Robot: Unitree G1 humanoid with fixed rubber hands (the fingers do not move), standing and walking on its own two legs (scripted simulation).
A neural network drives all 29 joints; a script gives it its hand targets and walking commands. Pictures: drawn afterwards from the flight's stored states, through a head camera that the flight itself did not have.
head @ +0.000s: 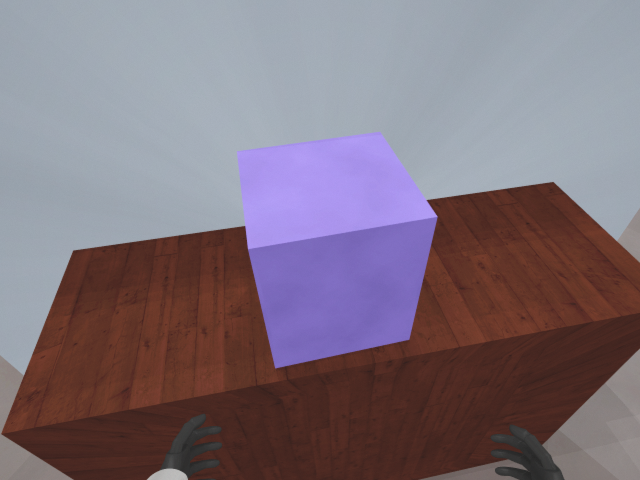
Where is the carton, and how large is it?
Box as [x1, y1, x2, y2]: [237, 132, 436, 367]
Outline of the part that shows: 380,132 237,151 248,251 275,367 405,340 409,338 436,221 436,215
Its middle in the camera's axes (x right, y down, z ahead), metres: +0.01 +0.01 +0.57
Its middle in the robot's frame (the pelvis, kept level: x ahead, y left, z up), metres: +0.43 +0.03 +0.07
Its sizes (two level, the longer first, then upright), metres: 0.210 0.200 0.250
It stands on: a pedestal, 0.71 m high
